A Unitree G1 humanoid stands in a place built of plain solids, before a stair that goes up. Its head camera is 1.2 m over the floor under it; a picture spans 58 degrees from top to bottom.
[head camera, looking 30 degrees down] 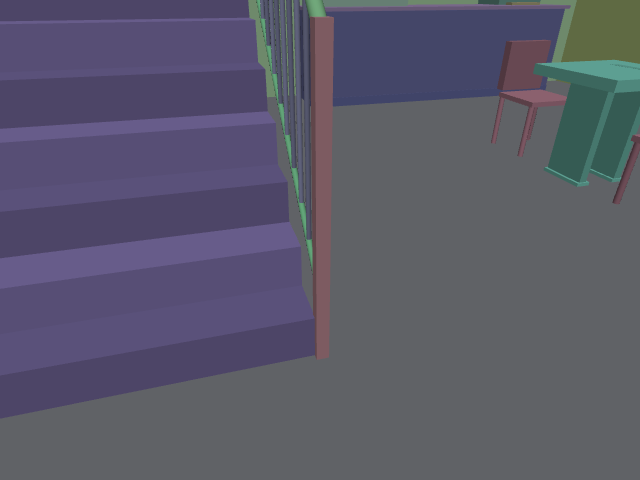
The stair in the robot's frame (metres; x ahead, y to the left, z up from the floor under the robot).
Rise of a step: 0.18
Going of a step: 0.21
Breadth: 1.14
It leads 15 degrees to the left of straight ahead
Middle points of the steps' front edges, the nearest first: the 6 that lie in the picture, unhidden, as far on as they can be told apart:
1.05 0.56 0.18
1.25 0.62 0.36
1.45 0.68 0.54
1.65 0.73 0.72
1.85 0.79 0.90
2.05 0.84 1.08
